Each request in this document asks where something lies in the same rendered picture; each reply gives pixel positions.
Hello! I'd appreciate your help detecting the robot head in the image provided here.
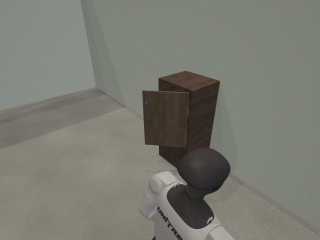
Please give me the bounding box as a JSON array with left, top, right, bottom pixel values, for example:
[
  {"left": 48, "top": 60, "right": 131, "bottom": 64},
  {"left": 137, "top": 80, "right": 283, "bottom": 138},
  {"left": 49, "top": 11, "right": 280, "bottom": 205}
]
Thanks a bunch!
[{"left": 167, "top": 147, "right": 231, "bottom": 229}]

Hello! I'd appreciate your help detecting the cupboard door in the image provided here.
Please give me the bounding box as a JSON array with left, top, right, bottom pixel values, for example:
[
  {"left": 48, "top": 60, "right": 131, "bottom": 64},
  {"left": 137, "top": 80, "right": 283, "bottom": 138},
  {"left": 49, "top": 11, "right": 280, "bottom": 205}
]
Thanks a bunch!
[{"left": 142, "top": 90, "right": 189, "bottom": 148}]

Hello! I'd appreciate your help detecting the robot torso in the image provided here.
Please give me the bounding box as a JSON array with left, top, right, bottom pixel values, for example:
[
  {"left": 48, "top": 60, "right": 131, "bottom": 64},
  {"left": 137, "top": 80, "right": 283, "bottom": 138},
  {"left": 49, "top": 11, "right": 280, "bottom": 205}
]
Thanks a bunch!
[{"left": 154, "top": 181, "right": 223, "bottom": 240}]

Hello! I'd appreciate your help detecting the handle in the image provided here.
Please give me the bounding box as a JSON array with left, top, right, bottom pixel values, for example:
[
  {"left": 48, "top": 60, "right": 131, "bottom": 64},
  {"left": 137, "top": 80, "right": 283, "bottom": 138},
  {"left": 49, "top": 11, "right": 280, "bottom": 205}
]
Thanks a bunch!
[{"left": 145, "top": 101, "right": 149, "bottom": 119}]

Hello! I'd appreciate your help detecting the robot left upper arm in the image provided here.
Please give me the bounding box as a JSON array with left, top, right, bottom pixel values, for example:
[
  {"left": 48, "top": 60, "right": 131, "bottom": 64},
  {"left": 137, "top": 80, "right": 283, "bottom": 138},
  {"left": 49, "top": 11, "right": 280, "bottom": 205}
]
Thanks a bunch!
[{"left": 139, "top": 171, "right": 178, "bottom": 220}]

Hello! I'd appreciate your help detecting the robot right upper arm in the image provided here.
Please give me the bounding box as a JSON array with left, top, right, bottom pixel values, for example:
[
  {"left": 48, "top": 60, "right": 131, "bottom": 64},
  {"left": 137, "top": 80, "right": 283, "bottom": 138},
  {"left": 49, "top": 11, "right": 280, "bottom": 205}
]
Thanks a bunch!
[{"left": 207, "top": 226, "right": 235, "bottom": 240}]

